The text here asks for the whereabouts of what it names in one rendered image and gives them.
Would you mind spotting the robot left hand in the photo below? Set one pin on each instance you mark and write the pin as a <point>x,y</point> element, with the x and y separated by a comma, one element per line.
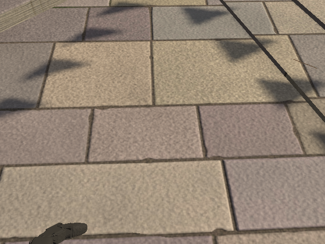
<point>60,232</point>

